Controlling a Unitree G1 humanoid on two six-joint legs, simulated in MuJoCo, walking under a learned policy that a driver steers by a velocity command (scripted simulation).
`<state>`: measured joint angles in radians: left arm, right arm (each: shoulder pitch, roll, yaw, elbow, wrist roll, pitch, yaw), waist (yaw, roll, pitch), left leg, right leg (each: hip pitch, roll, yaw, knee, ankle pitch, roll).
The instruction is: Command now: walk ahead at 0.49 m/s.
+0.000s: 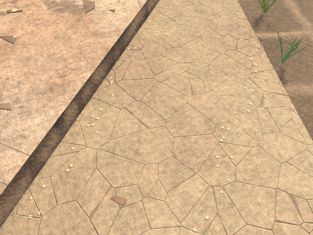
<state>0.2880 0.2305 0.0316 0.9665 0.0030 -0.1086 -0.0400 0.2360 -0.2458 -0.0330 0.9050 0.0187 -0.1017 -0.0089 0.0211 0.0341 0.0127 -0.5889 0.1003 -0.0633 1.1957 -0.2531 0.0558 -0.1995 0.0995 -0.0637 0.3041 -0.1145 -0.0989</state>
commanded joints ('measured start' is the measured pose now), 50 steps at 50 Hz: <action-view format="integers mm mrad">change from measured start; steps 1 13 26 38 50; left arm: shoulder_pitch -40 149 33 -363 -49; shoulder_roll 108 171 85 64 138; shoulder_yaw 14 32 22 15 47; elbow -45 20 -59 -189 -110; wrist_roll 3 -24 -17 -20 -12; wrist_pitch -22 24 26 13 -2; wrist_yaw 12 42 45 16 8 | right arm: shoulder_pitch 65 -284 29 217 76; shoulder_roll -49 -62 -95 -139 -136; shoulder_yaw -15 -8 -30 -39 -31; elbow -42 -171 -48 50 -9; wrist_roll -16 4 -22 -8 22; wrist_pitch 13 -16 -26 8 -29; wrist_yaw -13 38 44 5 7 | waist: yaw -56 44 5 -98 35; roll -77 -96 31 26 -80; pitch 45 62 -38 76 -121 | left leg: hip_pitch -44 -36 447 615 -126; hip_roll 63 -18 115 124 -11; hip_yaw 2 51 -120 -10 -23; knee -97 -672 -1041 -1058 98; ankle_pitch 117 217 348 313 -113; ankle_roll -37 -9 174 139 9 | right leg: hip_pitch -107 222 -432 -530 259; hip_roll -277 -349 -242 -190 -403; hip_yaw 219 195 125 71 479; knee -224 -89 809 281 -41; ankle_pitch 65 116 -93 195 -33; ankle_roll -173 -94 57 68 -149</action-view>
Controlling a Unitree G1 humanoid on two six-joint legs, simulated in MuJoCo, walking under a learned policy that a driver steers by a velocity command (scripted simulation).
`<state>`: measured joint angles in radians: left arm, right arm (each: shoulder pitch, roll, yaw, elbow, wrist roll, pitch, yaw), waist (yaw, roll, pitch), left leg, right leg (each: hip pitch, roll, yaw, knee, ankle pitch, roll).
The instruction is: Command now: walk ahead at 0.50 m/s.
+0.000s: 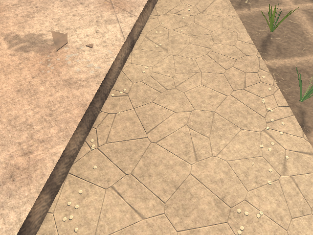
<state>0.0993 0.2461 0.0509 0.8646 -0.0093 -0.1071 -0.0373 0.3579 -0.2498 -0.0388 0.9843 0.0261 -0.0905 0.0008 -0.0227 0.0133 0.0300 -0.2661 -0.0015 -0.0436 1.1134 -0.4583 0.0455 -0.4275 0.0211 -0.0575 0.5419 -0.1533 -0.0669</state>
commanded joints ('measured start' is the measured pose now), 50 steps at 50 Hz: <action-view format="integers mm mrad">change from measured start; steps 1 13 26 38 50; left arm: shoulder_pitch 97 253 353 86 168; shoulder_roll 95 139 40 40 81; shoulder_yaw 20 24 -9 16 17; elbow -13 76 97 22 66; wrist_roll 9 2 -1 16 26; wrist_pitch -5 4 1 38 51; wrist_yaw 1 38 31 50 47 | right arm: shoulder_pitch -67 -315 105 -124 52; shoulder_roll -123 -43 -228 -123 -39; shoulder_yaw -33 -30 -82 -31 4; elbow -91 -176 -97 -81 26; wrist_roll -2 -17 -29 -41 -36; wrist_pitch -32 5 -11 -7 31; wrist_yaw -10 -3 23 -1 -18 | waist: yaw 50 71 -94 41 38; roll -41 -66 229 61 -227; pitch -87 23 -437 -43 -313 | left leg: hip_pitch -401 -419 696 33 -122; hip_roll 119 124 408 158 -5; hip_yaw -34 24 -681 60 35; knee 123 -427 -792 -907 -246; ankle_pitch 144 561 229 938 -162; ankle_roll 14 -36 302 146 -73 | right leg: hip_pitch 369 321 -234 -89 528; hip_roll -286 -202 37 -117 -367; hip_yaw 390 134 137 65 407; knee -309 -435 739 225 -91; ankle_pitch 84 201 -408 144 811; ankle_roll -169 -131 33 70 -257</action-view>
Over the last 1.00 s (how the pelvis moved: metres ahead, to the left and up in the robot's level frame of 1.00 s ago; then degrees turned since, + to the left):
0.55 0.02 -0.02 -1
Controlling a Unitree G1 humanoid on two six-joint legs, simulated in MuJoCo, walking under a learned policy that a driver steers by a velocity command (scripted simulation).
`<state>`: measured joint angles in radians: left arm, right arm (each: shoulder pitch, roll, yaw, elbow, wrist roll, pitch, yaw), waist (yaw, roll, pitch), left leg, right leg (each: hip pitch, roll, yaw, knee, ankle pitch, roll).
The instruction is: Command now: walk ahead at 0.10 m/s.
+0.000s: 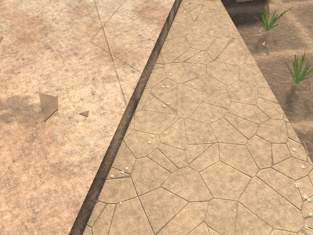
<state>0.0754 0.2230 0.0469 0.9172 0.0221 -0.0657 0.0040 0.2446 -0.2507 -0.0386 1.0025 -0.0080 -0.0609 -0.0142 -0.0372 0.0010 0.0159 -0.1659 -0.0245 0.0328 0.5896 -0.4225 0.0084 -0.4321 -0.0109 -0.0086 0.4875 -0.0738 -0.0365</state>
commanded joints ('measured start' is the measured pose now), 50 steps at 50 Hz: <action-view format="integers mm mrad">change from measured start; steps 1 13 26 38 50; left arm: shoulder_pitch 162 26 61 68 74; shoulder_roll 97 87 87 96 89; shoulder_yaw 11 11 14 15 13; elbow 12 20 101 150 180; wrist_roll -9 -14 -22 -25 -24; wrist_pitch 11 49 59 76 79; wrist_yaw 0 29 29 40 44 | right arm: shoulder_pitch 99 21 57 68 91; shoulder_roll -83 -103 -58 -39 -30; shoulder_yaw -8 -21 -3 3 7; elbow -13 37 72 85 95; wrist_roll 15 -8 1 1 0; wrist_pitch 20 70 31 38 39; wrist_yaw -6 -24 -22 -20 -23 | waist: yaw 54 42 33 38 41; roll -177 53 9 8 9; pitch -251 21 -26 -7 16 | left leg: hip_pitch -272 -209 -106 -84 -96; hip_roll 38 108 83 72 66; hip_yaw -75 -82 -54 -41 -36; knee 348 -212 -196 -207 -232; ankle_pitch -287 -67 266 305 232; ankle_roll -43 40 9 9 8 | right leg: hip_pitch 461 141 272 286 280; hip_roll -322 -25 -28 -31 -30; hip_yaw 367 43 29 32 33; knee -84 -146 -33 -33 -50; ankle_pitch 498 -325 93 103 50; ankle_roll -273 13 -4 4 11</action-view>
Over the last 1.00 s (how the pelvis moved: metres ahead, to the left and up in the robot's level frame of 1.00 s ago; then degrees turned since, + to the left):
0.49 0.03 0.00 0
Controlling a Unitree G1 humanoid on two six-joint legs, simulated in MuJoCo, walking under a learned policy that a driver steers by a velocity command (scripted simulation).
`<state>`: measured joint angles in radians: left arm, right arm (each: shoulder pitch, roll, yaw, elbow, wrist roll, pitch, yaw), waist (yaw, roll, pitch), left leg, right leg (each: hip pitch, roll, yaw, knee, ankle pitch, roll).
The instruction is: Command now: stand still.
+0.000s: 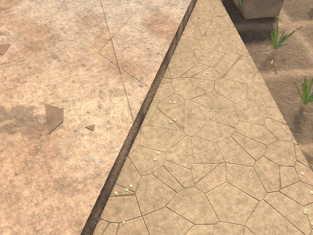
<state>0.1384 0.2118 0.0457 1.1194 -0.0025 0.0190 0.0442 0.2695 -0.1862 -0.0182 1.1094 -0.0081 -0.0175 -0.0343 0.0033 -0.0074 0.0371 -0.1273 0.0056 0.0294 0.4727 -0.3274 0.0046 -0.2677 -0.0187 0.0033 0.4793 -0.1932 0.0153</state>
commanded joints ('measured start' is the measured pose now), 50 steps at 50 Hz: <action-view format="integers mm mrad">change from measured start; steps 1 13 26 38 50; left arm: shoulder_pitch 13 42 73 92 107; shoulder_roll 99 90 81 75 70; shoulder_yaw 14 9 4 3 2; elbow -20 -3 3 2 0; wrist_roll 0 0 -1 -3 -4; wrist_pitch -6 -7 -7 -7 -6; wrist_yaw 3 6 8 9 11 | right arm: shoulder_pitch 69 109 146 170 187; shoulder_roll -93 -82 -71 -64 -59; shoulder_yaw -13 -9 -5 -4 -5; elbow -11 -5 -6 -9 -13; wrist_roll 0 1 3 4 5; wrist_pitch -5 -7 -8 -10 -11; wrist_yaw -4 -5 -5 -5 -4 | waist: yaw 1 2 2 2 2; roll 17 12 12 13 13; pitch -4 8 13 15 18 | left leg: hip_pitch -136 -147 -151 -150 -148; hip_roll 35 31 29 29 29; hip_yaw -32 -28 -25 -24 -24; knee -116 -124 -123 -120 -120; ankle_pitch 131 96 100 115 126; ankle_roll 12 12 12 12 13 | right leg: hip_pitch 115 104 99 99 100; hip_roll -22 -20 -19 -19 -18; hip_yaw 21 21 22 23 22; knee -42 -50 -48 -44 -41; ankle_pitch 165 137 141 154 162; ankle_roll -40 -38 -38 -38 -37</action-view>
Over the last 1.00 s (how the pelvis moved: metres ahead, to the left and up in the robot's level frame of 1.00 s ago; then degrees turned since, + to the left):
0.07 0.02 0.01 -1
